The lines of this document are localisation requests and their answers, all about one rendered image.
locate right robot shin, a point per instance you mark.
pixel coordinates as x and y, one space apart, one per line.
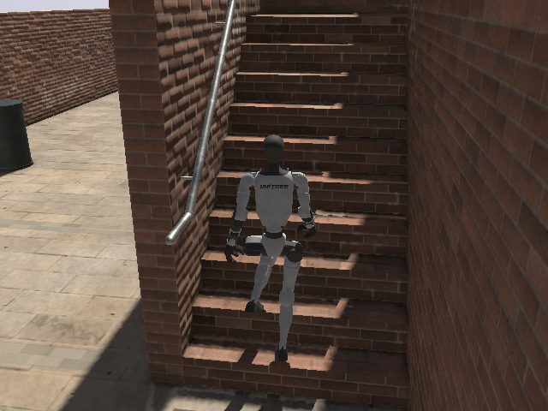
285 320

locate robot right upper arm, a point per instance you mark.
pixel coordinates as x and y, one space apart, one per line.
300 180

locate robot right forearm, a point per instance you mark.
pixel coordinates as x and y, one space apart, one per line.
308 222

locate robot left foot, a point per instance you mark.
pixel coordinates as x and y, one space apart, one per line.
251 307

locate robot left forearm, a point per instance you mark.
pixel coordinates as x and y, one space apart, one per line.
234 231

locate robot right hand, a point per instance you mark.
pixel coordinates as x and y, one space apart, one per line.
312 230

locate robot left hand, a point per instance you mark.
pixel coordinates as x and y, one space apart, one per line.
229 250

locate robot left upper arm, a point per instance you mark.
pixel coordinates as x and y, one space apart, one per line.
247 180

